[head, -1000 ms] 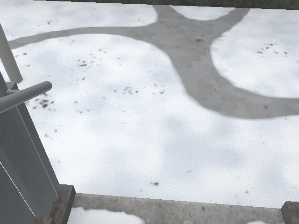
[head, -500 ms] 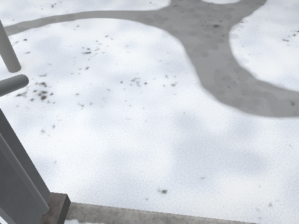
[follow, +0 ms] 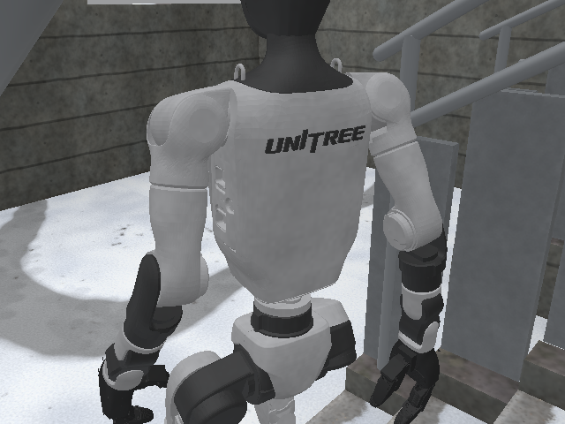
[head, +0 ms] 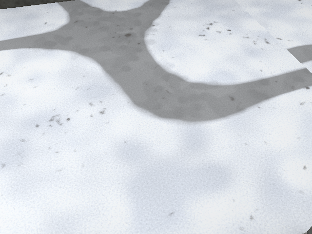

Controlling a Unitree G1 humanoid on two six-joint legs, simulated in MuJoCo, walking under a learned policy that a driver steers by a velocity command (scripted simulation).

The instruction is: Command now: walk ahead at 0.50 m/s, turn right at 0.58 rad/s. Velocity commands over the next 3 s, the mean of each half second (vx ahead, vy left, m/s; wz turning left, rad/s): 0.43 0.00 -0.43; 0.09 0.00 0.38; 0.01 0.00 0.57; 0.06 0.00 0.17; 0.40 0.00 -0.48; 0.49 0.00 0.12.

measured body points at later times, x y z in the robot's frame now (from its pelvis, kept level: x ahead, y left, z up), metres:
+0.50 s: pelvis +0.31 -0.05 -0.14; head +0.33 -0.03 +0.31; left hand +0.41 +0.19 -0.29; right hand +0.24 -0.28 -0.28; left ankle +0.28 +0.11 -0.74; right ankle +0.29 -0.14 -0.87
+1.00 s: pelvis +0.53 +0.02 -0.30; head +0.58 +0.04 +0.14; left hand +0.75 +0.25 -0.41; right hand +0.63 -0.25 -0.42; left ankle +0.61 +0.10 -1.03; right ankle +0.56 -0.14 -0.82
